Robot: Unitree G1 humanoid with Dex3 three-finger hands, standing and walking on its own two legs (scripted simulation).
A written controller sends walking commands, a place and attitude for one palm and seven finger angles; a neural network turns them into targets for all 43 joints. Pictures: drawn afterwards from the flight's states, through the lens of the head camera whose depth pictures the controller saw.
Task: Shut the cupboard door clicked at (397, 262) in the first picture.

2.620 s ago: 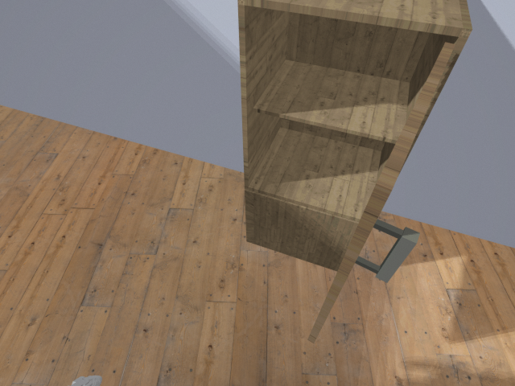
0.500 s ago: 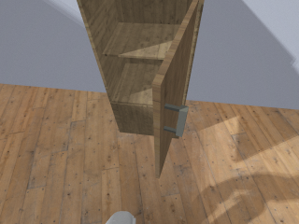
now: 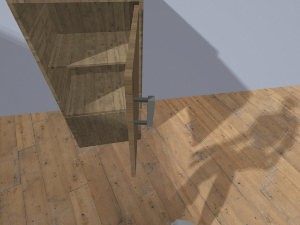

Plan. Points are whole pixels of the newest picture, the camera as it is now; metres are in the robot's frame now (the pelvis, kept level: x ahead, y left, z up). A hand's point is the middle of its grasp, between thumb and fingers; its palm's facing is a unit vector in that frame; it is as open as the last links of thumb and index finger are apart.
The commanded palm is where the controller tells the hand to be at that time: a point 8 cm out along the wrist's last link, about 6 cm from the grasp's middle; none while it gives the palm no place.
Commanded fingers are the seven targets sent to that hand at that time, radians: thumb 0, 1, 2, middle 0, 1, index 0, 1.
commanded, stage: walk around to get in front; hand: left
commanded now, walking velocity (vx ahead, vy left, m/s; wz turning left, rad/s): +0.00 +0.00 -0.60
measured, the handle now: (143, 112) +0.43 +0.06 +0.05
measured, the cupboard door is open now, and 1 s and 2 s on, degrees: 79 79 79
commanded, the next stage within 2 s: none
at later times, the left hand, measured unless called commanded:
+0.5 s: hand out of the picture +0.12 +0.12 -0.16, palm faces -0.27 -0.94 -0.23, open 7.4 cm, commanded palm none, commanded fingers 0.00 0.90 0.90 -0.20 -0.30 -0.20 -0.30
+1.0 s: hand (112, 216) +0.17 +0.13 -0.17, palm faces -0.55 -0.81 -0.19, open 7.4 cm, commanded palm none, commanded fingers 0.00 0.90 0.90 -0.20 -0.30 -0.20 -0.30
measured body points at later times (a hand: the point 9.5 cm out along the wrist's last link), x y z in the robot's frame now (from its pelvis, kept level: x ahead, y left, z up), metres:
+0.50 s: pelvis -0.02 -0.04 +0.00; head +0.02 -0.06 +0.44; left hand +0.14 +0.17 -0.14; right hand -0.02 -0.32 -0.15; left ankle +0.02 +0.10 -0.69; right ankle -0.03 -0.14 -0.74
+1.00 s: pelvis -0.01 +0.01 +0.00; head +0.03 +0.00 +0.45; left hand +0.20 +0.17 -0.15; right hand -0.12 -0.22 -0.13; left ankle +0.02 +0.09 -0.74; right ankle -0.11 -0.11 -0.68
